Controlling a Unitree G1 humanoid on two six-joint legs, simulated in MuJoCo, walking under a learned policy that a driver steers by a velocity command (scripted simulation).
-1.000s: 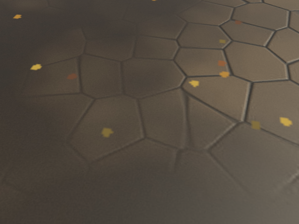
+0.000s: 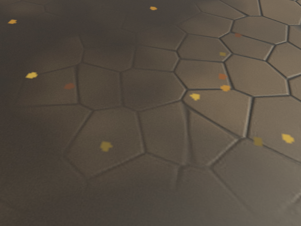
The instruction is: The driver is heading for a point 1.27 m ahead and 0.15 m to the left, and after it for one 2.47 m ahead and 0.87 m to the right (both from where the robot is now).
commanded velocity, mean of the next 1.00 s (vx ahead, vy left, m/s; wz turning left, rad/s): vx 0.47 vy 0.00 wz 0.00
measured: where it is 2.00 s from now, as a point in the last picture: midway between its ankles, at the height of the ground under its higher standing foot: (156, 136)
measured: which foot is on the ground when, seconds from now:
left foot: down 0.00-0.38, up 0.40-0.88, down 0.90-1.00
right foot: up 0.00-0.36, down 0.38-0.92, up 0.94-1.00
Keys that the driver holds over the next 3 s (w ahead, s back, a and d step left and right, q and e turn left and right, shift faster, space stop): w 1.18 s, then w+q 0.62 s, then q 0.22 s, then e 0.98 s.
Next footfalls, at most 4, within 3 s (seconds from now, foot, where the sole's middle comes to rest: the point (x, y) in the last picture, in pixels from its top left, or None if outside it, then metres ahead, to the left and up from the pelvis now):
0.38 right None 0.37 -0.16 -0.81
0.90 left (139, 193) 0.71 0.04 -0.81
1.44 right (183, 147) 0.99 -0.21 -0.81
1.96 left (127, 119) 1.19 0.11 -0.81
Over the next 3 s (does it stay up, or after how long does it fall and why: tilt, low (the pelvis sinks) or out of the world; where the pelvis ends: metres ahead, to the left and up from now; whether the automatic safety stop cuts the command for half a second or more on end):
stays up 1.20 0.01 -0.04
